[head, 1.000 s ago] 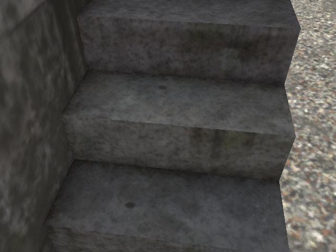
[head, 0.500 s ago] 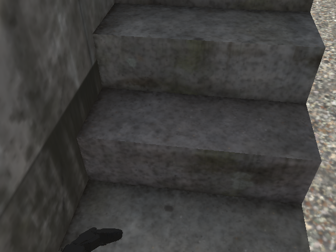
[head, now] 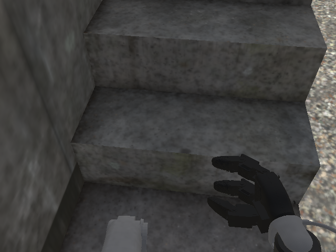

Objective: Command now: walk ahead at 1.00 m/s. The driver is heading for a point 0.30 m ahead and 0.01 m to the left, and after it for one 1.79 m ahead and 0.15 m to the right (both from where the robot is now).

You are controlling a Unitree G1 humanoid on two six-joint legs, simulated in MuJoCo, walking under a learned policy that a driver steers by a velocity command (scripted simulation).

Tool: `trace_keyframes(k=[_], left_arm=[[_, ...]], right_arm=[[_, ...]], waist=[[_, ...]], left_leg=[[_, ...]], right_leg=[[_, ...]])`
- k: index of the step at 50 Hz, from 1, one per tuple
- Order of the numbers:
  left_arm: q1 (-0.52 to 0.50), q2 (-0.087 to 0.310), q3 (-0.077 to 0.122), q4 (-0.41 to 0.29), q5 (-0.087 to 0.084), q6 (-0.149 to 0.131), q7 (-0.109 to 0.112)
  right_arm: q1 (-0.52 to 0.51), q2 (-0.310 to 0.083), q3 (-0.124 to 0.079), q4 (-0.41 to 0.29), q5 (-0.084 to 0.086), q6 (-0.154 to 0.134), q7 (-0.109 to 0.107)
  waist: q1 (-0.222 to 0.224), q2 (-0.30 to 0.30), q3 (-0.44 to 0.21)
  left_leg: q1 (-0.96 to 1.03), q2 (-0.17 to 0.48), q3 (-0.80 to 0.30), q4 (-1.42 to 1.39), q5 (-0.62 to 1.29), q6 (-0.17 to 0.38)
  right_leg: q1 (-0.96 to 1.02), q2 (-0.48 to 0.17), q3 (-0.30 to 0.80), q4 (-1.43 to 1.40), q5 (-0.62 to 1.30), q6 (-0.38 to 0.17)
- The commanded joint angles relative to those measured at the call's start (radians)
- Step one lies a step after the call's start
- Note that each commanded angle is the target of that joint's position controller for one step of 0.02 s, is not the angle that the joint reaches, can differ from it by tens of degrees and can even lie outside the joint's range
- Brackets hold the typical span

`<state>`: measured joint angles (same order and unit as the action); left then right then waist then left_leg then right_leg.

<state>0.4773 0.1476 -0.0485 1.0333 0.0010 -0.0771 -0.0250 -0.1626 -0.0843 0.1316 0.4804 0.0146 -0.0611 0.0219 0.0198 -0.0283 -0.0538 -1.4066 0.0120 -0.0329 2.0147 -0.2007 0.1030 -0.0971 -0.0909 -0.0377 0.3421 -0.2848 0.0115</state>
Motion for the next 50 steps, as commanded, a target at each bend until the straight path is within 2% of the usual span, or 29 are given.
trace_keyframes(k=[1, 2, 3, 4, 5, 6, 7, 9, 11, 15, 17, 19, 22, 24, 25, 26, 28, 29, 30, 31, 32, 33, 34, 35, 36, 39, 45, 48, 50], left_arm=[[-0.026, 0.264, 0.069, -0.057, -0.030, -0.052, 0.042], [-0.025, 0.361, 0.093, -0.039, 0.011, -0.047, 0.045], [-0.097, 0.460, 0.130, -0.033, 0.004, -0.020, 0.055], [-0.173, 0.414, 0.129, -0.050, 0.000, -0.015, 0.058], [-0.187, 0.253, 0.100, -0.109, -0.006, -0.034, 0.037], [-0.198, 0.053, 0.081, -0.119, -0.019, -0.031, 0.011], [-0.270, -0.003, 0.085, -0.165, -0.033, -0.043, -0.016], [-0.448, -0.059, 0.042, -0.294, -0.022, -0.059, -0.016], [-0.296, -0.062, 0.016, -0.277, -0.028, -0.043, -0.006], [-0.258, -0.081, -0.018, -0.267, -0.024, 0.006, 0.010], [-0.302, -0.099, -0.034, -0.315, -0.031, 0.027, 0.022], [-0.404, -0.101, -0.045, -0.391, -0.047, 0.029, 0.034], [-0.698, -0.114, -0.071, -0.546, -0.035, 0.022, 0.045], [-0.832, -0.191, -0.107, -0.599, -0.033, 0.038, 0.044], [-0.704, -0.180, -0.077, -0.542, -0.064, 0.039, 0.035], [-0.643, -0.125, -0.042, -0.508, -0.055, 0.041, 0.030], [-0.409, 0.027, 0.021, -0.452, -0.016, 0.061, 0.030], [-0.192, 0.118, 0.057, -0.381, 0.028, 0.083, 0.030], [-0.093, 0.185, 0.094, -0.333, 0.068, 0.128, 0.065], [-0.079, 0.190, 0.100, -0.311, 0.138, 0.154, 0.092], [-0.148, 0.147, 0.086, -0.294, 0.127, 0.136, 0.103], [-0.276, 0.102, 0.071, -0.265, 0.059, 0.118, 0.113], [-0.337, 0.055, 0.062, -0.216, 0.008, 0.100, 0.107], [-0.382, -0.021, 0.042, -0.175, 0.000, 0.089, 0.087], [-0.414, -0.051, 0.035, -0.158, 0.007, 0.086, 0.071], [-0.396, 0.010, 0.039, -0.137, 0.038, 0.083, 0.047], [-0.388, 0.128, 0.047, -0.191, 0.048, 0.086, 0.107], [-0.380, 0.157, 0.063, -0.226, 0.039, 0.097, 0.138], [-0.431, 0.145, 0.062, -0.252, 0.009, 0.117, 0.152]], right_arm=[[-0.014, -0.121, -0.022, -0.046, -0.014, 0.016, -0.004], [0.196, -0.187, -0.079, 0.011, -0.037, 0.009, -0.027], [0.393, -0.268, -0.111, 0.094, -0.033, -0.002, -0.016], [0.527, -0.327, -0.138, 0.185, -0.044, 0.002, -0.009], [0.663, -0.441, -0.168, 0.290, -0.074, 0.013, -0.003], [0.685, -0.407, -0.178, 0.389, -0.085, 0.046, -0.021], [0.651, -0.280, -0.152, 0.424, -0.065, 0.044, -0.019], [0.588, -0.115, -0.119, 0.536, -0.035, -0.002, 0.042], [0.476, 0.015, -0.096, 0.586, -0.047, -0.016, 0.042], [0.495, -0.024, -0.089, 0.575, -0.080, 0.011, 0.012], [0.573, -0.048, -0.090, 0.580, -0.075, 0.016, -0.005], [0.649, -0.071, -0.098, 0.585, -0.055, 0.022, -0.024], [0.760, -0.090, -0.098, 0.591, -0.022, 0.040, -0.066], [0.856, -0.154, -0.131, 0.607, 0.002, 0.064, -0.093], [0.849, -0.169, -0.137, 0.621, -0.024, 0.066, -0.083], [0.896, -0.205, -0.139, 0.646, -0.050, 0.056, -0.078], [0.763, -0.294, -0.160, 0.606, -0.050, 0.009, -0.075], [0.730, -0.302, -0.165, 0.572, -0.056, -0.033, -0.058], [0.668, -0.233, -0.156, 0.553, -0.047, -0.056, -0.030], [0.498, -0.192, -0.159, 0.550, -0.035, -0.046, -0.003], [0.404, -0.111, -0.164, 0.498, -0.035, -0.039, 0.019], [0.350, -0.015, -0.130, 0.377, -0.053, -0.017, 0.026], [0.339, 0.000, -0.115, 0.304, -0.063, 0.005, 0.018], [0.398, -0.017, -0.113, 0.291, -0.059, 0.024, 0.003], [0.474, -0.005, -0.103, 0.295, -0.037, 0.031, -0.001], [0.518, -0.019, -0.095, 0.324, 0.003, 0.048, -0.027], [0.408, -0.078, -0.124, 0.313, -0.012, 0.090, -0.131], [0.370, -0.115, -0.137, 0.298, -0.016, 0.090, -0.124], [0.364, -0.111, -0.124, 0.289, -0.035, 0.089, -0.107]], waist=[[-0.101, -0.074, -0.106], [-0.213, -0.148, -0.278], [-0.290, -0.240, -0.348], [-0.300, -0.162, -0.377], [-0.203, 0.187, -0.392], [-0.150, 0.501, -0.336], [-0.123, 0.280, -0.163], [-0.051, -0.005, 0.119], [0.063, -0.050, 0.125], [0.083, -0.027, 0.101], [0.056, 0.046, 0.091], [0.024, 0.107, 0.083], [-0.059, 0.137, 0.037], [-0.113, 0.161, -0.048], [-0.059, 0.269, -0.113], [-0.032, 0.302, -0.194], [0.133, 0.458, -0.217], [0.175, 0.289, -0.379], [0.176, 0.065, -0.437], [0.239, -0.131, -0.385], [0.189, -0.062, -0.282], [0.058, -0.090, -0.096], [-0.038, -0.063, 0.099], [-0.081, -0.053, 0.127], [-0.122, -0.040, 0.143], [-0.126, -0.059, 0.110], [-0.054, -0.109, 0.046], [-0.008, -0.113, 0.016], [-0.025, -0.118, -0.002]], left_leg=[[0.973, -0.020, 0.306, -0.509, -0.152, 0.012], [1.071, -0.070, 0.242, -0.520, -0.352, 0.009], [1.036, -0.082, 0.134, -0.755, -0.457, 0.004], [1.134, -0.051, -0.044, -1.027, -0.383, 0.020], [1.247, 0.069, -0.388, -1.309, -0.280, 0.065], [1.352, 0.237, -0.998, -1.774, -0.685, 0.196], [1.252, 0.285, -1.140, -1.809, -0.891, 0.167], [1.027, 0.217, -0.728, -1.621, -0.459, 0.115], [0.989, 0.147, -0.394, -1.506, -0.089, 0.052], [0.997, 0.177, -0.167, -1.560, 0.390, 0.063], [1.082, 0.200, -0.127, -1.607, 0.476, 0.073], [1.158, 0.185, -0.080, -1.641, 0.423, 0.052], [1.117, 0.157, -0.075, -1.773, 0.371, 0.049], [1.117, 0.203, -0.044, -1.937, 0.557, 0.038], [1.169, 0.199, 0.028, -1.853, 1.037, 0.037], [1.262, 0.241, 0.052, -1.788, 1.623, 0.056], [1.496, 0.265, 0.031, -1.561, 2.067, 0.077], [1.284, 0.258, 0.010, -1.374, 1.938, 0.066], [1.071, 0.127, 0.019, -1.128, 1.409, 0.048], [0.856, -0.045, -0.060, -0.512, 0.149, -0.009], [0.672, -0.104, -0.280, 0.039, -0.077, -0.036], [0.460, -0.091, -0.304, 0.198, -0.160, -0.026], [0.425, -0.041, -0.215, 0.081, -0.159, -0.013], [0.401, -0.043, -0.184, 0.113, -0.131, -0.008], [0.445, -0.046, -0.175, 0.082, -0.102, -0.010], [0.487, -0.071, -0.108, -0.022, 0.070, -0.065], [0.548, 0.035, -0.004, -0.290, 0.196, -0.225], [0.564, 0.102, -0.044, -0.432, 0.129, -0.223], [0.744, 0.140, -0.026, -0.876, 0.027, -0.203]], right_leg=[[-0.437, -0.115, -0.055, -0.366, 1.008, -0.237], [-0.128, -0.162, -0.032, -0.111, 1.812, -0.220], [0.159, -0.211, -0.003, 0.117, 1.952, -0.202], [0.183, -0.205, 0.020, 0.347, 1.778, -0.205], [0.040, -0.120, 0.035, 0.630, 1.235, -0.214], [-0.444, 0.211, 0.185, 1.217, 0.302, -0.118], [-0.693, 0.243, 0.343, 1.666, 0.212, -0.125], [-0.879, 0.238, 0.298, 1.847, 0.241, -0.172], [-0.901, 0.228, 0.331, 1.839, 0.262, -0.172], [-1.044, 0.206, 0.253, 1.951, 0.150, -0.114], [-1.240, 0.177, 0.215, 2.085, 0.098, -0.084], [-1.359, 0.125, 0.162, 2.011, 0.085, -0.051], [-1.223, 0.009, -0.040, 1.586, 0.139, 0.021], [-0.821, 0.003, -0.137, 1.186, -0.017, 0.019], [-0.603, 0.060, -0.183, 1.080, -0.064, -0.025], [-0.500, 0.118, -0.201, 1.111, -0.059, -0.076], [-0.438, 0.122, -0.033, 0.769, -0.182, -0.176], [-0.110, -0.015, 0.220, 0.746, 0.207, -0.262], [-0.013, -0.149, 0.584, 0.468, 0.122, -0.382], [-0.078, -0.326, 0.968, 0.087, -0.018, -0.533], [-0.224, -0.322, 1.053, -0.010, -0.245, -0.462], [-0.329, -0.306, 0.847, -0.008, -0.431, -0.333], [-0.483, -0.234, 0.581, 0.026, -0.475, -0.207], [-0.521, -0.183, 0.426, 0.077, -0.447, -0.131], [-0.575, -0.133, 0.285, 0.094, -0.390, -0.096], [-0.562, -0.077, 0.033, 0.057, -0.186, -0.091], [-0.426, -0.138, 0.080, -0.034, -0.139, -0.195], [-0.251, -0.186, 0.186, -0.029, -0.094, -0.217], [-0.216, -0.157, 0.166, -0.015, 0.054, -0.205]])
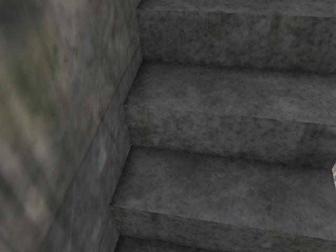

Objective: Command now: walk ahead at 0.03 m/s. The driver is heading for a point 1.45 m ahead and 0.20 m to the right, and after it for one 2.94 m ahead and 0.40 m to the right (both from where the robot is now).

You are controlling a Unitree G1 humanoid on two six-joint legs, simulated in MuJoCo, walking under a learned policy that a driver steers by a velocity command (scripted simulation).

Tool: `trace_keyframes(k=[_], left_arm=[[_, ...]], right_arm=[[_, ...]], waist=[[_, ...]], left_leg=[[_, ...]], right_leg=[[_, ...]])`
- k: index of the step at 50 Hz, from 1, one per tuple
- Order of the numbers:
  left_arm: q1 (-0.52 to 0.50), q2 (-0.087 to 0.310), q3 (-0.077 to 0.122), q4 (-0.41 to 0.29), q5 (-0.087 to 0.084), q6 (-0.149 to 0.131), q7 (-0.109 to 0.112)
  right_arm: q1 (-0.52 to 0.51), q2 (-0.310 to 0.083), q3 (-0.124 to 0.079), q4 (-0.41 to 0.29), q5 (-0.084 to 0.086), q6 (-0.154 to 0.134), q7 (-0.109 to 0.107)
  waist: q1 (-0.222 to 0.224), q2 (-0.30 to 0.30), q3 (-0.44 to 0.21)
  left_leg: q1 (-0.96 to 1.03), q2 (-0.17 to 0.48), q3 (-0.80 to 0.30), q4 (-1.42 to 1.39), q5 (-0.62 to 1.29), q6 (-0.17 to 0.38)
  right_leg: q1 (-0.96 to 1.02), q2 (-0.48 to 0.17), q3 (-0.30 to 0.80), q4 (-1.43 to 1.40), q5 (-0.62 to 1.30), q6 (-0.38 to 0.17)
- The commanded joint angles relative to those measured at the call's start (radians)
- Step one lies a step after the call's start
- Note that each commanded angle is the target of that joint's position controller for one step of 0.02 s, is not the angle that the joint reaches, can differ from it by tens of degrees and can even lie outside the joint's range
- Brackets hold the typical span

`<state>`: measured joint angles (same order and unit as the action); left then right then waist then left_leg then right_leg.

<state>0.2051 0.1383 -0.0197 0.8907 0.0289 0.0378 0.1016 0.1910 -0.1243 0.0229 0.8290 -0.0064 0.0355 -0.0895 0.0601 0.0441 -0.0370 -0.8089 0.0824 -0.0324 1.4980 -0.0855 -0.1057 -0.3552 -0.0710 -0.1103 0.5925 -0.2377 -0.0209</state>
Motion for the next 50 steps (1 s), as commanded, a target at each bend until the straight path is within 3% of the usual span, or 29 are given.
trace_keyframes(k=[1, 2, 3, 4, 5, 6, 7, 8, 9, 11, 13, 15, 17, 19, 23, 28, 29, 30, 34, 38, 39, 41, 50], left_arm=[[-0.131, 0.145, 0.035, -0.091, -0.033, 0.020, 0.026], [-0.071, 0.134, 0.037, -0.055, -0.060, 0.034, 0.019], [-0.036, 0.111, 0.025, -0.068, -0.034, 0.030, 0.000], [0.004, 0.052, 0.014, -0.036, -0.047, 0.035, -0.011], [0.044, -0.007, 0.009, -0.020, -0.045, 0.026, -0.033], [0.163, -0.018, 0.020, 0.043, -0.047, 0.024, -0.058], [0.152, 0.013, 0.027, 0.045, -0.041, 0.029, -0.055], [0.044, 0.042, 0.034, 0.016, -0.039, 0.031, -0.057], [-0.060, 0.046, 0.036, -0.009, -0.044, 0.041, -0.054], [-0.119, 0.066, 0.036, -0.026, -0.034, 0.042, -0.056], [-0.119, 0.081, 0.042, -0.025, -0.042, 0.029, -0.066], [-0.093, 0.083, 0.043, -0.020, -0.039, 0.028, -0.074], [-0.054, 0.074, 0.040, -0.016, -0.039, 0.032, -0.078], [-0.046, 0.072, 0.039, -0.024, -0.039, 0.037, -0.078], [-0.053, 0.082, 0.041, -0.048, -0.034, 0.040, -0.079], [-0.037, 0.109, 0.049, -0.060, -0.036, 0.040, -0.075], [-0.083, 0.093, 0.050, -0.063, -0.032, 0.042, -0.063], [-0.078, 0.084, 0.046, -0.073, -0.030, 0.041, -0.058], [-0.061, 0.100, 0.048, -0.073, -0.039, 0.036, -0.053], [-0.057, 0.099, 0.047, -0.075, -0.036, 0.035, -0.050], [-0.080, 0.119, 0.056, -0.098, -0.031, 0.024, -0.056], [-0.088, 0.111, 0.055, -0.104, -0.033, 0.016, -0.061], [-0.074, 0.108, 0.052, -0.108, -0.032, 0.012, -0.066]], right_arm=[[0.039, -0.067, -0.015, -0.046, -0.010, -0.014, 0.019], [0.071, -0.073, -0.027, -0.011, -0.007, -0.013, 0.033], [0.092, -0.080, -0.039, 0.026, 0.004, -0.011, 0.043], [0.111, -0.096, -0.048, 0.049, -0.015, -0.007, 0.054], [0.147, -0.095, -0.035, 0.084, -0.054, -0.013, 0.071], [0.143, -0.138, -0.055, 0.050, -0.081, -0.024, 0.076], [0.123, -0.156, -0.070, 0.025, -0.087, -0.038, 0.072], [0.055, -0.137, -0.066, 0.016, -0.066, -0.043, 0.063], [0.008, -0.149, -0.070, 0.007, -0.061, -0.038, 0.047], [0.044, -0.163, -0.077, 0.035, -0.037, -0.038, 0.032], [0.116, -0.201, -0.092, 0.059, -0.025, -0.042, 0.032], [0.165, -0.206, -0.104, 0.084, -0.013, -0.052, 0.040], [0.184, -0.202, -0.111, 0.097, -0.009, -0.056, 0.047], [0.179, -0.202, -0.115, 0.103, -0.015, -0.054, 0.051], [0.165, -0.210, -0.120, 0.109, -0.023, -0.048, 0.054], [0.172, -0.226, -0.127, 0.100, -0.027, -0.051, 0.051], [0.141, -0.173, -0.106, 0.103, -0.027, -0.059, 0.044], [0.130, -0.181, -0.105, 0.098, -0.029, -0.061, 0.042], [0.128, -0.205, -0.105, 0.094, -0.022, -0.060, 0.032], [0.123, -0.202, -0.102, 0.095, -0.021, -0.059, 0.028], [0.125, -0.199, -0.099, 0.091, -0.014, -0.066, 0.024], [0.112, -0.188, -0.094, 0.088, -0.015, -0.069, 0.020], [0.115, -0.186, -0.091, 0.097, -0.016, -0.078, 0.029]], waist=[[-0.070, -0.210, -0.020], [-0.062, -0.191, 0.000], [-0.059, -0.221, -0.020], [-0.050, -0.178, -0.004], [-0.003, 0.008, -0.064], [0.007, 0.153, -0.024], [-0.022, 0.204, -0.051], [-0.019, 0.162, 0.010], [-0.026, 0.139, 0.059], [-0.043, 0.090, 0.114], [-0.057, 0.056, 0.120], [-0.064, 0.012, 0.045], [-0.061, -0.010, -0.029], [-0.057, -0.025, -0.043], [-0.051, -0.045, 0.005], [-0.053, -0.044, 0.039], [-0.056, -0.040, 0.031], [-0.046, -0.021, 0.032], [-0.047, -0.041, 0.044], [-0.048, -0.054, 0.054], [-0.044, -0.053, 0.049], [-0.043, -0.058, 0.049], [-0.038, -0.060, 0.020]], left_leg=[[0.258, 0.032, 0.045, -0.627, -0.260, 0.025], [0.346, -0.054, 0.208, -0.820, -0.309, 0.038], [0.433, -0.052, 0.146, -1.018, -0.263, 0.065], [0.487, -0.002, 0.046, -1.189, -0.157, 0.084], [0.604, 0.113, -0.084, -1.065, 0.406, 0.092], [0.606, 0.233, -0.202, -1.043, 0.606, 0.226], [0.493, 0.289, -0.329, -1.114, 0.239, 0.329], [0.442, 0.259, -0.308, -1.158, -0.053, 0.321], [0.435, 0.219, -0.285, -1.163, -0.233, 0.265], [0.444, 0.147, -0.207, -1.178, -0.363, 0.183], [0.528, 0.089, -0.116, -1.151, -0.171, 0.134], [0.636, 0.081, -0.089, -1.112, 0.118, 0.133], [0.706, 0.081, -0.081, -1.099, 0.269, 0.136], [0.714, 0.079, -0.077, -1.108, 0.248, 0.137], [0.664, 0.064, -0.059, -1.145, 0.066, 0.124], [0.631, 0.054, -0.040, -1.146, -0.032, 0.106], [0.614, 0.051, -0.028, -1.163, -0.037, 0.114], [0.615, 0.046, -0.025, -1.151, -0.036, 0.117], [0.597, 0.038, -0.006, -1.146, -0.097, 0.109], [0.583, 0.036, 0.004, -1.144, -0.118, 0.103], [0.554, 0.034, 0.019, -1.140, -0.157, 0.129], [0.545, 0.035, 0.021, -1.145, -0.172, 0.133], [0.545, 0.040, 0.023, -1.154, -0.129, 0.126]], right_leg=[[0.048, -0.135, 0.197, -0.249, 0.007, -0.157], [0.053, -0.115, 0.179, -0.220, -0.095, -0.161], [0.092, -0.142, 0.196, -0.181, -0.124, -0.154], [0.129, -0.085, 0.157, -0.049, -0.100, -0.101], [0.040, -0.047, 0.114, 0.185, -0.204, -0.010], [-0.064, 0.010, 0.165, 0.223, -0.275, 0.050], [-0.010, -0.040, 0.199, 0.203, -0.209, 0.077], [-0.003, -0.053, 0.200, 0.160, -0.142, 0.077], [-0.027, -0.041, 0.183, 0.084, -0.093, 0.064], [0.004, -0.023, 0.184, -0.105, 0.002, 0.047], [0.032, -0.015, 0.188, -0.191, 0.086, 0.025], [0.091, -0.014, 0.186, -0.215, 0.163, 0.023], [0.148, -0.011, 0.182, -0.225, 0.191, 0.024], [0.170, -0.011, 0.177, -0.238, 0.187, 0.021], [0.184, -0.014, 0.178, -0.282, 0.184, 0.008], [0.187, -0.007, 0.177, -0.297, 0.204, -0.002], [0.205, 0.002, 0.167, -0.283, 0.180, -0.018], [0.196, 0.002, 0.166, -0.273, 0.185, -0.024], [0.173, 0.009, 0.171, -0.278, 0.174, -0.034], [0.163, 0.013, 0.176, -0.282, 0.168, -0.040], [0.155, 0.003, 0.177, -0.280, 0.137, -0.053], [0.143, 0.001, 0.187, -0.287, 0.107, -0.059], [0.155, 0.004, 0.188, -0.278, 0.126, -0.060]])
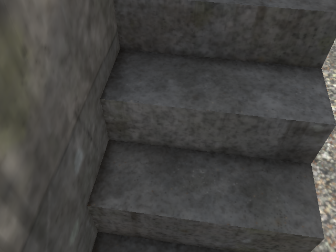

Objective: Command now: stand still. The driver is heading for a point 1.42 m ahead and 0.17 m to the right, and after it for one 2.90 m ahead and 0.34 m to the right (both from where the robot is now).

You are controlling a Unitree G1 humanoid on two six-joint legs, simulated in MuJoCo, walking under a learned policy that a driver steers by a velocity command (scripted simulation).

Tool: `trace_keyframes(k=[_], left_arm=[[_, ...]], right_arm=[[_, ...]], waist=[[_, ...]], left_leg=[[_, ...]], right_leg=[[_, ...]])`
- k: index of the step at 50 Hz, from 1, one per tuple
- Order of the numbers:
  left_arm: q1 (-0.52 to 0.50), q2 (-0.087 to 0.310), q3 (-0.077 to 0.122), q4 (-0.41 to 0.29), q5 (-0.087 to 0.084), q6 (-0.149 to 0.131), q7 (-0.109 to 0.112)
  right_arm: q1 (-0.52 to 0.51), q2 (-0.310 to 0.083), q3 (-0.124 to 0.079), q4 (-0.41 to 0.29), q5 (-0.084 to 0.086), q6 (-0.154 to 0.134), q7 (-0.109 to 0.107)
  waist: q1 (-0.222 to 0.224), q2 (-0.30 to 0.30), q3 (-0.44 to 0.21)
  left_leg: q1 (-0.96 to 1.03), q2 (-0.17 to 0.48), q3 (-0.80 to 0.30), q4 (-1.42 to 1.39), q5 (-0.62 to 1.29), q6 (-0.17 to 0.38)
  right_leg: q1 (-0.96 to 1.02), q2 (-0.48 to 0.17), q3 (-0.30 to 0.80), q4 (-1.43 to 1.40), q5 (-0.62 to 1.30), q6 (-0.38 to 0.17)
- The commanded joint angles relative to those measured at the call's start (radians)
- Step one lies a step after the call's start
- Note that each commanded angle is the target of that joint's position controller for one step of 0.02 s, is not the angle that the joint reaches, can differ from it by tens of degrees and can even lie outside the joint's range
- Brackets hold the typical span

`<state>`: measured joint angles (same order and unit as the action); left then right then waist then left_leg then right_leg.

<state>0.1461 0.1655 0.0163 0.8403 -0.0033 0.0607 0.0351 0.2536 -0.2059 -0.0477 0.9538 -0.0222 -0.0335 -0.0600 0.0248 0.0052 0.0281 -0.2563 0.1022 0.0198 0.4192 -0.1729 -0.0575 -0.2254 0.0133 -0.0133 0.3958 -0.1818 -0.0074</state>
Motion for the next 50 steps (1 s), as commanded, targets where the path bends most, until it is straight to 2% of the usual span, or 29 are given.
trace_keyframes(k=[1, 11, 12, 19, 20, 21, 22, 24, 25, 27, 29, 31, 32, 35, 37, 38, 39, 40, 42, 43, 44, 45, 46, 47, 48, 49, 50], left_arm=[[-0.016, 0.083, 0.014, -0.067, -0.002, -0.012, 0.002], [-0.014, 0.092, 0.012, -0.077, -0.003, -0.011, -0.004], [-0.004, 0.079, 0.009, -0.073, -0.006, -0.010, -0.007], [-0.003, 0.087, 0.010, -0.071, -0.007, -0.011, -0.008], [0.019, 0.076, 0.008, -0.061, -0.006, -0.012, -0.009], [0.046, 0.089, 0.014, -0.048, -0.011, -0.016, -0.009], [0.051, 0.103, 0.018, -0.046, -0.012, -0.023, -0.010], [0.001, 0.098, 0.014, -0.068, -0.003, -0.045, -0.008], [0.001, 0.096, 0.012, -0.072, 0.002, -0.055, -0.007], [0.010, 0.097, 0.009, -0.083, 0.000, -0.070, -0.008], [0.001, 0.112, 0.008, -0.097, -0.005, -0.075, -0.011], [-0.009, 0.125, 0.006, -0.109, -0.009, -0.084, -0.019], [-0.008, 0.120, 0.003, -0.116, -0.011, -0.086, -0.022], [0.001, 0.132, 0.002, -0.127, -0.011, -0.092, -0.030], [0.036, 0.148, 0.005, -0.128, -0.004, -0.090, -0.033], [0.051, 0.168, 0.010, -0.136, 0.006, -0.083, -0.028], [0.074, 0.182, 0.014, -0.135, 0.013, -0.077, -0.030], [0.091, 0.195, 0.020, -0.129, 0.015, -0.071, -0.032], [0.102, 0.207, 0.024, -0.128, 0.020, -0.056, -0.034], [0.114, 0.219, 0.027, -0.121, 0.025, -0.052, -0.034], [0.100, 0.226, 0.025, -0.119, 0.033, -0.054, -0.037], [0.075, 0.223, 0.021, -0.121, 0.053, -0.064, -0.040], [0.096, 0.227, 0.024, -0.097, 0.061, -0.073, -0.034], [0.033, 0.198, 0.006, -0.100, 0.056, -0.073, -0.019], [-0.008, 0.225, 0.011, -0.097, 0.038, -0.073, -0.007], [-0.112, 0.272, 0.017, -0.112, 0.035, -0.072, -0.002], [-0.276, 0.231, 0.010, -0.122, 0.043, -0.056, -0.010]], right_arm=[[0.046, -0.105, -0.018, -0.031, -0.003, -0.012, 0.001], [0.055, -0.111, -0.014, -0.026, -0.004, -0.018, 0.006], [0.064, -0.101, -0.012, -0.023, 0.002, -0.020, 0.009], [0.058, -0.107, -0.014, -0.029, 0.000, -0.021, 0.012], [0.073, -0.101, -0.012, -0.015, 0.007, -0.019, 0.011], [0.057, -0.118, -0.017, -0.020, 0.021, -0.016, 0.007], [0.024, -0.137, -0.021, -0.034, 0.026, -0.014, 0.005], [-0.059, -0.131, -0.014, -0.079, 0.022, -0.022, 0.008], [-0.065, -0.125, -0.012, -0.086, 0.022, -0.029, 0.011], [-0.070, -0.119, -0.007, -0.100, 0.032, -0.042, 0.015], [-0.085, -0.107, 0.005, -0.113, 0.033, -0.055, 0.022], [-0.085, -0.095, 0.019, -0.119, 0.028, -0.071, 0.025], [-0.085, -0.087, 0.027, -0.120, 0.021, -0.082, 0.031], [-0.089, -0.102, 0.038, -0.121, 0.019, -0.101, 0.044], [-0.109, -0.122, 0.043, -0.133, 0.018, -0.105, 0.049], [-0.129, -0.141, 0.044, -0.142, 0.017, -0.106, 0.051], [-0.144, -0.132, 0.050, -0.154, 0.019, -0.107, 0.054], [-0.145, -0.127, 0.054, -0.158, 0.024, -0.105, 0.056], [-0.177, -0.093, 0.075, -0.180, 0.013, -0.104, 0.062], [-0.205, -0.067, 0.087, -0.195, 0.005, -0.104, 0.064], [-0.244, -0.038, 0.103, -0.218, 0.000, -0.099, 0.068], [-0.262, -0.016, 0.114, -0.249, 0.005, -0.089, 0.072], [-0.227, -0.036, 0.112, -0.248, 0.019, -0.067, 0.069], [-0.189, -0.060, 0.111, -0.272, 0.023, -0.043, 0.056], [-0.145, -0.065, 0.113, -0.287, 0.016, -0.028, 0.052], [-0.095, -0.078, 0.108, -0.289, 0.017, -0.017, 0.050], [0.058, -0.124, 0.080, -0.254, 0.002, -0.019, 0.064]], waist=[[-0.001, -0.014, -0.053], [-0.001, -0.011, -0.049], [-0.003, -0.022, -0.058], [-0.005, -0.007, -0.033], [0.002, -0.005, -0.062], [0.010, 0.007, -0.057], [0.018, 0.025, -0.019], [0.019, 0.038, 0.031], [0.019, 0.035, 0.010], [0.020, 0.023, -0.019], [0.018, 0.002, -0.029], [0.011, -0.044, -0.046], [0.009, -0.052, -0.055], [0.019, -0.046, -0.112], [0.043, -0.024, -0.158], [0.068, -0.004, -0.182], [0.080, -0.020, -0.216], [0.083, -0.058, -0.224], [0.087, -0.101, -0.199], [0.089, -0.137, -0.174], [0.080, -0.181, -0.139], [0.054, -0.164, -0.095], [0.038, -0.132, -0.076], [-0.016, -0.120, -0.061], [-0.059, -0.107, -0.085], [-0.120, -0.134, -0.089], [-0.252, -0.137, -0.134]], left_leg=[[-0.007, 0.019, -0.026, -0.073, -0.038, 0.074], [-0.008, 0.022, -0.023, -0.080, -0.030, 0.072], [0.007, 0.020, -0.030, -0.080, -0.038, 0.071], [0.008, 0.020, -0.033, -0.085, -0.046, 0.075], [0.006, 0.012, -0.034, -0.104, -0.166, 0.089], [-0.020, 0.012, -0.048, -0.122, -0.320, 0.119], [-0.067, 0.029, -0.076, -0.146, -0.426, 0.149], [-0.109, 0.050, -0.098, -0.156, -0.380, 0.184], [-0.097, 0.051, -0.099, -0.155, -0.348, 0.194], [-0.086, 0.051, -0.097, -0.143, -0.317, 0.204], [-0.096, 0.029, -0.063, -0.104, -0.249, 0.206], [-0.079, 0.012, -0.032, -0.071, -0.159, 0.204], [-0.065, 0.007, -0.018, -0.049, -0.085, 0.203], [-0.014, 0.015, 0.002, -0.026, 0.117, 0.205], [0.014, 0.020, 0.010, 0.016, 0.313, 0.203], [0.004, 0.023, 0.022, 0.069, 0.425, 0.203], [-0.004, 0.020, 0.036, 0.127, 0.456, 0.195], [-0.038, 0.015, 0.048, 0.185, 0.420, 0.191], [-0.160, -0.006, 0.071, 0.307, 0.268, 0.173], [-0.252, -0.026, 0.081, 0.400, 0.088, 0.157], [-0.343, -0.041, 0.075, 0.533, -0.228, 0.132], [-0.424, -0.019, 0.033, 0.699, -0.388, 0.112], [-0.499, -0.002, -0.010, 0.903, -0.494, 0.085], [-0.518, 0.003, -0.049, 1.017, -0.532, 0.042], [-0.515, 0.015, -0.073, 1.049, -0.549, 0.031], [-0.437, 0.033, -0.081, 1.028, -0.508, 0.028], [-0.147, -0.009, 0.012, 0.894, -0.422, 0.043]], right_leg=[[0.026, -0.083, 0.094, -0.082, 0.064, -0.077], [0.020, -0.081, 0.095, -0.077, 0.050, -0.077], [0.023, -0.075, 0.090, -0.074, 0.023, -0.071], [0.003, -0.075, 0.093, -0.074, 0.018, -0.066], [0.023, -0.067, 0.092, -0.086, -0.114, -0.075], [0.014, -0.056, 0.090, -0.082, -0.302, -0.090], [-0.023, -0.064, 0.108, -0.089, -0.390, -0.105], [-0.055, -0.074, 0.109, -0.075, -0.301, -0.111], [-0.045, -0.072, 0.103, -0.070, -0.261, -0.110], [-0.028, -0.070, 0.106, -0.062, -0.238, -0.110], [-0.018, -0.083, 0.134, -0.074, -0.237, -0.115], [-0.011, -0.099, 0.160, -0.084, -0.212, -0.117], [0.006, -0.103, 0.159, -0.084, -0.151, -0.113], [0.091, -0.099, 0.137, -0.045, 0.073, -0.108], [0.163, -0.083, 0.099, 0.006, 0.336, -0.091], [0.210, -0.083, 0.095, 0.019, 0.464, -0.089], [0.252, -0.092, 0.099, 0.023, 0.541, -0.096], [0.289, -0.103, 0.114, 0.017, 0.585, -0.107], [0.345, -0.160, 0.189, -0.029, 0.594, -0.149], [0.368, -0.206, 0.241, -0.063, 0.593, -0.181], [0.359, -0.278, 0.298, -0.108, 0.619, -0.224], [0.325, -0.324, 0.293, -0.110, 0.688, -0.255], [0.323, -0.377, 0.289, -0.088, 0.839, -0.278], [0.283, -0.360, 0.235, -0.061, 0.905, -0.254], [0.254, -0.349, 0.197, -0.050, 0.871, -0.232], [0.177, -0.353, 0.155, -0.057, 0.960, -0.203], [-0.007, -0.215, 0.003, -0.004, 1.227, -0.123]])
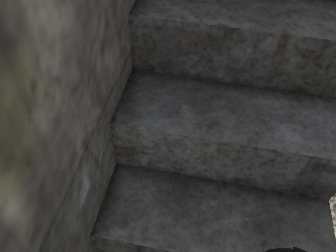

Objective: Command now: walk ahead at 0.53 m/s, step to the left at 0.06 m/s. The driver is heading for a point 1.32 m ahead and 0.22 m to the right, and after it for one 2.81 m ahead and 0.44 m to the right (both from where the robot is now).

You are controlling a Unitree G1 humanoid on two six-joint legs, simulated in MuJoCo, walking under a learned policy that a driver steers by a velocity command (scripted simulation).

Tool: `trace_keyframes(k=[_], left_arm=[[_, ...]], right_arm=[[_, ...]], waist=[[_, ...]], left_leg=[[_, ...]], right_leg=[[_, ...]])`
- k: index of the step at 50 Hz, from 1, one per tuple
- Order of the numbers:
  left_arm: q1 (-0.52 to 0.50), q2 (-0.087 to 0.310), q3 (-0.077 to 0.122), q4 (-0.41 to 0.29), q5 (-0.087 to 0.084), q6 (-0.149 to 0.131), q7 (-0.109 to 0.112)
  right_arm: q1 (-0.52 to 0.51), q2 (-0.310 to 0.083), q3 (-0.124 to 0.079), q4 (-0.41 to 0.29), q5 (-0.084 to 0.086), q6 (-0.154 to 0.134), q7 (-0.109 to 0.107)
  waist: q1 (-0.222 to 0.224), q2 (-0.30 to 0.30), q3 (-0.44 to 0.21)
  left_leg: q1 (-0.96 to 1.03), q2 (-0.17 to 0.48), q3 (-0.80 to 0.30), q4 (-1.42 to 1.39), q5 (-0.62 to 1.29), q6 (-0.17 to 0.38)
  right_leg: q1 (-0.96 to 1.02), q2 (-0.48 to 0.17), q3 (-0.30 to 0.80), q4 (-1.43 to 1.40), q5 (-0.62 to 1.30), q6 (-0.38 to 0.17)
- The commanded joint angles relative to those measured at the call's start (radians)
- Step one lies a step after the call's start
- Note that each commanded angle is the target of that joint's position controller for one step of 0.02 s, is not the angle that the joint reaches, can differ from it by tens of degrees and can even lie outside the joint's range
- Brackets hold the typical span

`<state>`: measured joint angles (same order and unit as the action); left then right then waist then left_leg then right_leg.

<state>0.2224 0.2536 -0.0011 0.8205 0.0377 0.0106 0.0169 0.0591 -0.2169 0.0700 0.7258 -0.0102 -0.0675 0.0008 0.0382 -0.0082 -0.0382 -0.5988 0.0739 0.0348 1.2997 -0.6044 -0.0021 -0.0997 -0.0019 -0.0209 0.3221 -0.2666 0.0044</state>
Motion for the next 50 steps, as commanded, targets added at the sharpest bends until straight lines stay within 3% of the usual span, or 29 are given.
trace_keyframes(k=[1, 2, 3, 4, 5, 6, 7, 8, 9, 12, 15, 17, 18, 19, 21, 22, 23, 25, 26, 27, 28, 29, 30, 31, 34, 35, 39, 43, 50], left_arm=[[-0.345, 0.150, 0.033, -0.097, -0.022, 0.010, 0.007], [-0.379, 0.100, 0.023, -0.105, -0.050, 0.026, 0.015], [-0.399, 0.070, 0.021, -0.119, -0.098, 0.032, 0.010], [-0.147, -0.069, -0.008, -0.057, -0.053, 0.036, 0.000], [0.048, -0.115, -0.007, 0.058, -0.063, 0.021, 0.011], [0.296, -0.098, 0.019, 0.140, -0.075, 0.018, 0.009], [0.280, -0.052, 0.037, 0.144, -0.052, 0.026, 0.008], [0.179, -0.024, 0.049, 0.112, -0.043, 0.049, 0.018], [0.090, -0.009, 0.048, 0.080, -0.038, 0.066, 0.026], [0.020, -0.061, 0.044, 0.073, -0.052, 0.114, 0.035], [0.073, -0.119, 0.037, 0.109, -0.061, 0.131, 0.052], [0.105, -0.128, 0.035, 0.140, -0.062, 0.129, 0.044], [0.107, -0.147, 0.024, 0.149, -0.065, 0.126, 0.035], [0.066, -0.171, 0.004, 0.103, -0.065, 0.126, 0.037], [-0.051, -0.113, 0.008, 0.064, -0.075, 0.122, 0.038], [-0.054, -0.078, 0.013, 0.055, -0.075, 0.121, 0.040], [-0.018, -0.060, 0.015, 0.057, -0.057, 0.115, 0.047], [0.004, 0.005, 0.034, 0.057, -0.040, 0.106, 0.047], [-0.003, 0.051, 0.046, 0.064, -0.041, 0.109, 0.054], [0.040, 0.052, 0.050, 0.054, -0.046, 0.103, 0.054], [0.054, 0.073, 0.050, 0.045, -0.050, 0.099, 0.051], [0.045, 0.090, 0.054, 0.009, -0.041, 0.084, 0.041], [0.011, 0.003, 0.037, 0.011, -0.042, 0.072, 0.035], [-0.021, -0.040, 0.023, 0.006, -0.028, 0.061, 0.035], [-0.019, 0.002, 0.038, -0.005, -0.044, 0.028, 0.036], [0.010, -0.008, 0.036, 0.013, -0.048, 0.027, 0.035], [0.001, 0.021, 0.042, 0.023, -0.047, 0.011, 0.019], [0.033, 0.013, 0.043, 0.064, -0.049, 0.006, 0.008], [0.007, 0.008, 0.038, 0.091, -0.060, -0.009, 0.008]], right_arm=[[0.366, -0.163, -0.057, 0.023, -0.031, 0.016, 0.025], [0.499, -0.144, -0.069, 0.091, -0.040, 0.021, 0.038], [0.539, -0.194, -0.089, 0.163, -0.079, -0.001, 0.052], [0.375, -0.181, -0.085, 0.214, -0.072, -0.010, 0.049], [0.488, -0.226, -0.091, 0.214, -0.068, -0.025, 0.037], [0.444, -0.220, -0.102, 0.164, -0.063, -0.012, 0.029], [0.316, -0.194, -0.108, 0.126, -0.039, 0.021, 0.018], [0.205, -0.192, -0.108, 0.100, -0.045, 0.049, -0.001], [0.184, -0.190, -0.112, 0.089, -0.045, 0.067, -0.022], [0.302, -0.136, -0.102, 0.072, -0.061, 0.081, -0.065], [0.407, -0.132, -0.101, 0.074, -0.066, 0.090, -0.066], [0.439, -0.089, -0.091, 0.076, -0.053, 0.098, -0.065], [0.384, -0.083, -0.095, 0.070, -0.053, 0.103, -0.056], [0.352, -0.129, -0.114, 0.066, -0.028, 0.112, -0.068], [0.358, -0.154, -0.129, 0.046, -0.029, 0.130, -0.092], [0.362, -0.168, -0.138, 0.034, -0.029, 0.139, -0.098], [0.323, -0.150, -0.133, 0.022, -0.018, 0.136, -0.103], [0.347, -0.172, -0.155, 0.023, 0.001, 0.131, -0.098], [0.344, -0.148, -0.151, 0.031, 0.018, 0.117, -0.106], [0.322, -0.164, -0.153, 0.025, 0.006, 0.107, -0.103], [0.320, -0.155, -0.155, 0.030, -0.007, 0.096, -0.098], [0.334, -0.082, -0.139, 0.015, 0.004, 0.084, -0.105], [0.268, -0.051, -0.124, 0.028, 0.006, 0.077, -0.108], [0.251, -0.045, -0.120, 0.032, 0.004, 0.074, -0.103], [0.251, -0.067, -0.118, 0.069, -0.023, 0.063, -0.086], [0.273, -0.037, -0.107, 0.098, -0.035, 0.067, -0.078], [0.266, -0.063, -0.104, 0.156, -0.008, 0.063, -0.073], [0.296, -0.072, -0.105, 0.220, -0.002, 0.051, -0.065], [0.290, -0.079, -0.101, 0.267, -0.012, 0.059, -0.061]], waist=[[-0.293, -0.118, -0.105], [-0.323, -0.121, -0.108], [-0.312, 0.039, 0.033], [-0.087, 0.293, -0.004], [-0.102, 0.278, -0.081], [0.006, 0.146, -0.168], [0.056, 0.020, -0.085], [0.091, 0.052, -0.018], [0.080, 0.077, 0.038], [0.047, 0.113, 0.040], [0.021, 0.139, 0.031], [0.019, 0.119, 0.056], [0.030, 0.117, 0.055], [0.029, 0.219, 0.105], [-0.066, 0.256, 0.157], [-0.087, 0.257, 0.169], [-0.074, 0.304, 0.180], [-0.093, 0.221, 0.216], [-0.106, 0.174, 0.193], [-0.064, 0.156, 0.177], [-0.064, 0.035, 0.110], [-0.067, -0.171, 0.029], [-0.049, -0.203, 0.065], [-0.064, -0.210, 0.072], [-0.056, -0.149, 0.054], [-0.056, -0.157, 0.042], [-0.040, -0.082, 0.090], [-0.029, -0.038, 0.108], [-0.029, 0.020, 0.087]], left_leg=[[0.336, 0.050, -0.001, -0.293, 0.285, 0.015], [0.402, 0.031, 0.014, -0.658, 0.472, 0.042], [0.364, 0.051, -0.015, -1.101, 1.012, 0.042], [0.465, 0.143, -0.101, -0.895, 1.790, 0.045], [0.451, 0.313, -0.231, -0.794, 2.463, 0.099], [0.497, 0.415, -0.290, -0.719, 2.446, 0.179], [0.429, 0.349, -0.207, -0.738, 2.039, 0.164], [0.389, 0.312, -0.156, -0.770, 1.681, 0.159], [0.392, 0.304, -0.142, -0.787, 1.549, 0.128], [0.427, 0.276, -0.025, -0.811, 1.579, 0.097], [0.429, 0.279, 0.011, -0.867, 1.332, 0.134], [0.410, 0.241, 0.071, -0.908, 1.073, 0.127], [0.375, 0.213, 0.107, -0.930, 0.929, 0.142], [0.328, 0.204, 0.071, -0.997, 0.620, 0.129], [0.316, 0.210, -0.033, -1.067, 0.210, 0.107], [0.312, 0.230, -0.092, -1.063, 0.149, 0.114], [0.284, 0.230, -0.089, -1.074, -0.002, 0.124], [0.265, 0.212, -0.119, -0.979, -0.054, 0.121], [0.246, 0.198, -0.118, -0.977, -0.053, 0.124], [0.231, 0.195, -0.121, -0.934, -0.025, 0.110], [0.193, 0.138, -0.060, -0.802, 0.033, 0.076], [0.167, 0.056, 0.044, -0.795, 0.087, 0.023], [0.226, 0.050, 0.036, -0.725, 0.149, 0.006], [0.252, 0.046, 0.021, -0.720, 0.213, 0.010], [0.306, 0.036, 0.004, -0.827, 0.254, 0.032], [0.333, 0.036, -0.012, -0.847, 0.251, 0.048], [0.294, 0.034, -0.024, -0.921, 0.273, 0.052], [0.285, 0.035, -0.039, -0.966, 0.284, 0.037], [0.323, 0.040, -0.066, -0.966, 0.302, 0.034]], right_leg=[[-0.114, -0.164, 0.018, 0.199, 1.416, -0.109], [-0.053, -0.146, 0.020, 0.371, 1.325, -0.087], [-0.005, 0.017, -0.016, 0.733, 0.517, 0.022], [-0.245, 0.077, 0.053, 1.180, -0.289, 0.074], [-0.269, 0.174, 0.252, 1.539, -0.383, 0.118], [-0.352, 0.236, 0.374, 1.681, -0.279, 0.147], [-0.396, 0.197, 0.365, 1.585, -0.180, 0.150], [-0.443, 0.146, 0.347, 1.534, -0.124, 0.145], [-0.488, 0.121, 0.357, 1.446, -0.102, 0.140], [-0.408, 0.116, 0.300, 1.271, -0.096, 0.137], [-0.381, 0.091, 0.270, 1.312, -0.107, 0.141], [-0.358, 0.056, 0.272, 1.189, -0.115, 0.139], [-0.301, 0.008, 0.213, 1.042, -0.119, 0.143], [-0.278, -0.063, 0.163, 0.790, -0.075, 0.138], [-0.265, -0.089, 0.081, 0.555, -0.031, 0.119], [-0.251, -0.093, 0.058, 0.463, -0.035, 0.109], [-0.219, -0.112, 0.043, 0.342, -0.043, 0.097], [-0.236, -0.069, 0.015, 0.190, -0.063, 0.068], [-0.212, -0.028, -0.016, 0.179, -0.094, 0.040], [-0.204, -0.056, 0.027, 0.100, -0.004, -0.003], [-0.143, -0.094, 0.088, 0.099, 0.219, -0.032], [-0.172, -0.140, 0.193, 0.082, 0.008, -0.114], [-0.266, -0.150, 0.226, 0.008, -0.111, -0.128], [-0.298, -0.152, 0.231, -0.021, -0.120, -0.116], [-0.291, -0.116, 0.167, -0.021, -0.171, -0.055], [-0.281, -0.109, 0.158, -0.036, -0.227, -0.044], [-0.239, -0.093, 0.157, -0.055, -0.196, -0.041], [-0.198, -0.077, 0.138, -0.067, -0.148, -0.046], [-0.200, -0.070, 0.112, -0.072, -0.069, -0.059]])
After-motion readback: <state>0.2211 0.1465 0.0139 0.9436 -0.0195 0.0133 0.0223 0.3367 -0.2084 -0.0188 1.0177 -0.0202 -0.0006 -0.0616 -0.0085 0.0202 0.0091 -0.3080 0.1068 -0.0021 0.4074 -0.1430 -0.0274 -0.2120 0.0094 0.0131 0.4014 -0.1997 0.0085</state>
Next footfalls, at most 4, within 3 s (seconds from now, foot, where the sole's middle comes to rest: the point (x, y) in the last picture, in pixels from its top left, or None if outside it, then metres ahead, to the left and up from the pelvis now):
0.54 right None -0.03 -0.19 -0.78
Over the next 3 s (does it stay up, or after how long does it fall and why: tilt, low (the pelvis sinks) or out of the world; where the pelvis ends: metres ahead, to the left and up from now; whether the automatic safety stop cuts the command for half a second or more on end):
stays up -0.02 -0.04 0.00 its command is cut before an obstacle from the start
